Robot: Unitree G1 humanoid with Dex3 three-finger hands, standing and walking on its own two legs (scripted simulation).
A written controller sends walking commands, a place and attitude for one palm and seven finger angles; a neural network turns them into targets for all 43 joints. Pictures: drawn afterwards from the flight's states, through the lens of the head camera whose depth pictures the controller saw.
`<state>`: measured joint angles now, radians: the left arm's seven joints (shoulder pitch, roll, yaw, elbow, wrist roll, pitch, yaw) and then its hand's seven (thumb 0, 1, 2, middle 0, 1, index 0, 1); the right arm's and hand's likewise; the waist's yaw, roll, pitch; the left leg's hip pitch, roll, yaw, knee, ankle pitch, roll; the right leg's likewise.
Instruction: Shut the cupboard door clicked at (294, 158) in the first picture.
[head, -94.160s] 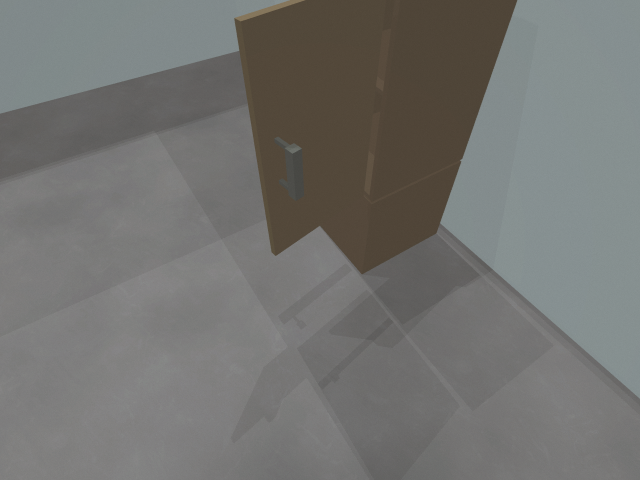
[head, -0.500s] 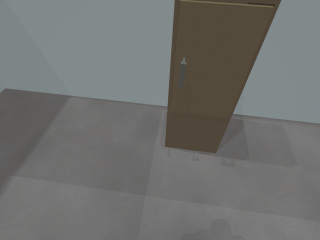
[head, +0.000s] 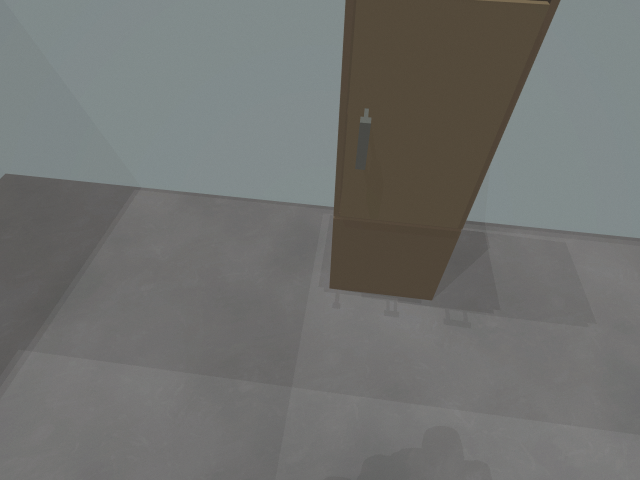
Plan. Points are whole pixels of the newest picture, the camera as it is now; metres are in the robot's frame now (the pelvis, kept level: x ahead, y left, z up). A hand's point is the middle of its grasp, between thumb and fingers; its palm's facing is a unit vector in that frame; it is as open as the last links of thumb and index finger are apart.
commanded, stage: look to check the result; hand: left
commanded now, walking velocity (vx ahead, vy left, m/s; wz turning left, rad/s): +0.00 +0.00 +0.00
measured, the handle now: (363, 138) +0.85 -0.06 -0.06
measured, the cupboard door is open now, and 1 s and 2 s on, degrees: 0 0 0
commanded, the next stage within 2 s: stand and wait in 0.06 s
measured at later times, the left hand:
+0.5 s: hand out of the picture +0.04 +0.21 -0.17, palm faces +0.01 -0.96 -0.27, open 7.4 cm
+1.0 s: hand out of the picture +0.06 +0.21 -0.16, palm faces +0.01 -0.96 -0.29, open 7.4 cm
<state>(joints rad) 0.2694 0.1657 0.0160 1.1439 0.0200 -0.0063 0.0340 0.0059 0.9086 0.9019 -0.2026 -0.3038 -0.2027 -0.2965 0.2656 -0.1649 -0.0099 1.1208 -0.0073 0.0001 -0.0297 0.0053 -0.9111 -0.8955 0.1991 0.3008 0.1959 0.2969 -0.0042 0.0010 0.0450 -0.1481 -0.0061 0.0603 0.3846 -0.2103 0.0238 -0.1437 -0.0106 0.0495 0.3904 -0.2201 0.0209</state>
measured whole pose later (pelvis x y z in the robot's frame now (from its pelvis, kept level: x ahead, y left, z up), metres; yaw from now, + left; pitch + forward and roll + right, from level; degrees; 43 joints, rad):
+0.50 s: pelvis +0.01 +0.00 +0.00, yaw +0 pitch -2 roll +0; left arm 0.19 0.24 0.02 1.13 0.02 -0.01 0.02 0.01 0.91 0.90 -0.20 -0.30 -0.20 -0.30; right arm 0.19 -0.24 -0.01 1.12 -0.01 0.00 -0.02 0.01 -0.91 -0.90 0.20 0.30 0.20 0.30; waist 0.00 0.00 0.05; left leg -0.12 0.00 0.05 0.34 -0.20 0.02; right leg -0.11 -0.01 0.04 0.34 -0.21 0.01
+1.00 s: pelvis +0.02 -0.01 +0.00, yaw +1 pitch -1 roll +0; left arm 0.16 0.27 0.02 1.13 0.02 -0.01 0.02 0.01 0.91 0.90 -0.20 -0.30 -0.20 -0.30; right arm 0.15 -0.27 -0.01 1.12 -0.01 0.00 -0.02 0.01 -0.91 -0.90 0.20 0.30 0.20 0.30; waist 0.00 0.00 0.05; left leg -0.10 0.01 0.04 0.32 -0.20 0.01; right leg -0.08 0.00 0.03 0.31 -0.21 0.01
